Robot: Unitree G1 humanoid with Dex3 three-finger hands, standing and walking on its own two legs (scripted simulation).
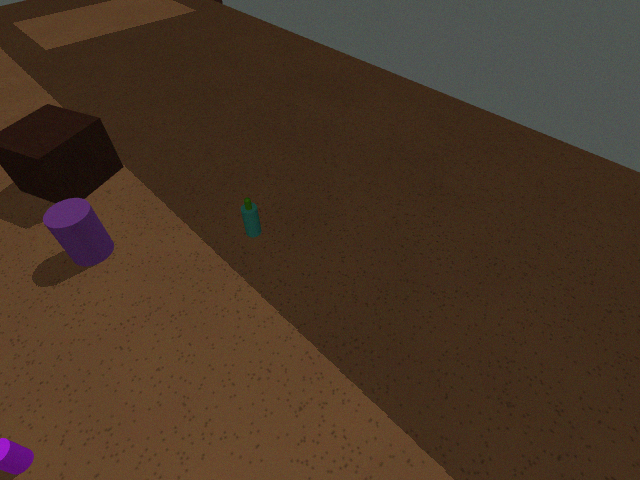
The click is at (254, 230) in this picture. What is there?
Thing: necked bottle
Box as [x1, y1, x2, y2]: [241, 197, 260, 236]
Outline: 247,197 244,199 244,203 241,206 245,230 247,235 256,236 260,233 256,205 252,203 250,199
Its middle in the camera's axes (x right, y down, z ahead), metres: -0.29 -0.11 +1.64
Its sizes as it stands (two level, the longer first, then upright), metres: 0.068 0.068 0.199
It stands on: the floor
